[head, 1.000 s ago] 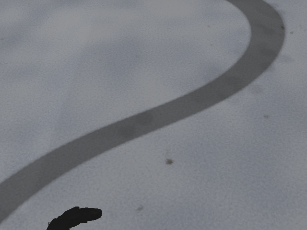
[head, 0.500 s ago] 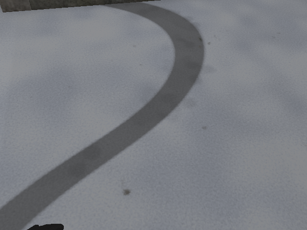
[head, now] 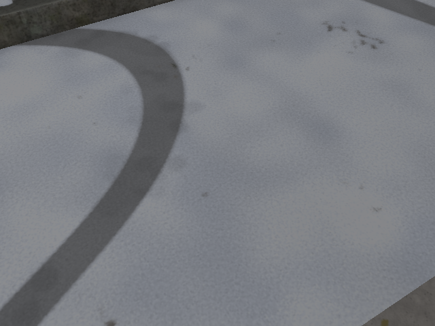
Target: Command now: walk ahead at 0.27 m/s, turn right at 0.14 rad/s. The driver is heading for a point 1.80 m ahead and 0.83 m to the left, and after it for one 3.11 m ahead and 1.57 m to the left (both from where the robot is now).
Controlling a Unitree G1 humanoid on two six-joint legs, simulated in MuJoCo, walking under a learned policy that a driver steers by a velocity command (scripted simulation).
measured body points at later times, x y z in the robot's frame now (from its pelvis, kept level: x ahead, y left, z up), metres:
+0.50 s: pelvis +0.17 +0.00 +0.00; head +0.20 +0.00 +0.45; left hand +0.34 +0.29 -0.06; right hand +0.30 -0.27 -0.11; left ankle +0.25 +0.09 -0.73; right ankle +0.12 -0.15 -0.62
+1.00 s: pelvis +0.20 -0.05 +0.01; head +0.23 -0.05 +0.46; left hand +0.21 +0.25 -0.08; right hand +0.49 -0.21 -0.08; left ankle +0.14 +0.07 -0.65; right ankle +0.31 -0.14 -0.73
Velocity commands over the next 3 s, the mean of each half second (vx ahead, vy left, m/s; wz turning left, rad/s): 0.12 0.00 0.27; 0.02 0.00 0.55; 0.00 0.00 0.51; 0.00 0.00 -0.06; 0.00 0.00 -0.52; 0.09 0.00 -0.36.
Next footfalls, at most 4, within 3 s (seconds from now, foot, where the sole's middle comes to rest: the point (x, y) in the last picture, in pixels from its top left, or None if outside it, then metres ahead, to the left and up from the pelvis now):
0.34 left None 0.29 0.09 -0.76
0.74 right None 0.34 -0.13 -0.76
1.14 left None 0.16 0.08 -0.76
1.60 right None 0.31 -0.10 -0.76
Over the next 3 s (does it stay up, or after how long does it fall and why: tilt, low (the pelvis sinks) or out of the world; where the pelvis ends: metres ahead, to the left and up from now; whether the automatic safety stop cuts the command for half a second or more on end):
stays up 0.22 -0.06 0.02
